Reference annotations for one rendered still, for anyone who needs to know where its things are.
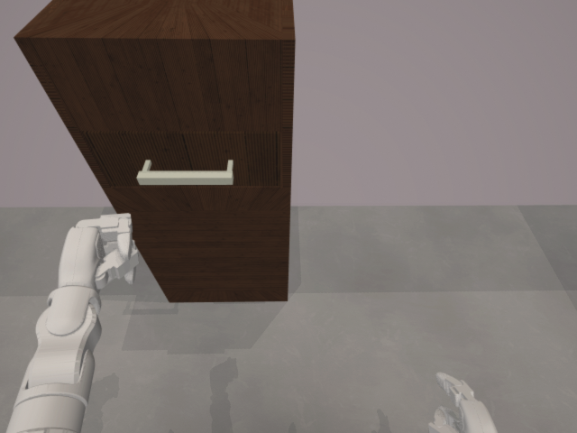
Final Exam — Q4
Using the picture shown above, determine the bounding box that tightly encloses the robot right hand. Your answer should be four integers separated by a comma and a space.
428, 372, 498, 433

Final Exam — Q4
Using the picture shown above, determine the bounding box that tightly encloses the drawer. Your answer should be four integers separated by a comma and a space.
83, 131, 280, 186

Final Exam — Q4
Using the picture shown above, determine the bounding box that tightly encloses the handle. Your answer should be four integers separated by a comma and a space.
136, 160, 234, 185

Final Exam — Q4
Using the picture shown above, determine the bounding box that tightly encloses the cabinet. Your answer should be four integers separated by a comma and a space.
14, 0, 296, 302

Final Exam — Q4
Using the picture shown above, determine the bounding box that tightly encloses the robot left hand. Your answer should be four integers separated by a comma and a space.
58, 213, 139, 294

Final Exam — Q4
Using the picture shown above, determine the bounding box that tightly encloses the robot left forearm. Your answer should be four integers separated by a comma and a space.
6, 285, 102, 433

